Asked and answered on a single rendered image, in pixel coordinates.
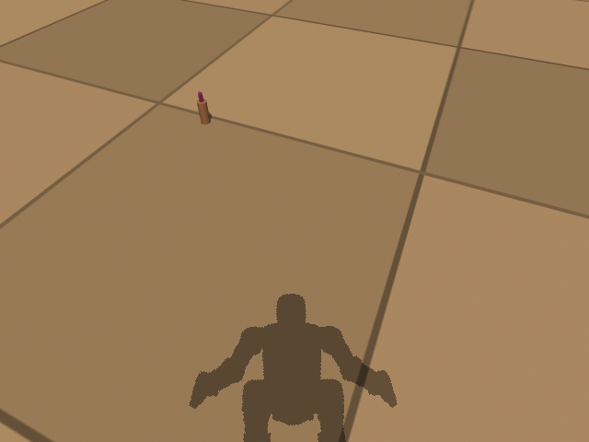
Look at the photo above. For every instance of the bottle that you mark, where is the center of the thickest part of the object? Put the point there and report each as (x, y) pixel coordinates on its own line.
(203, 109)

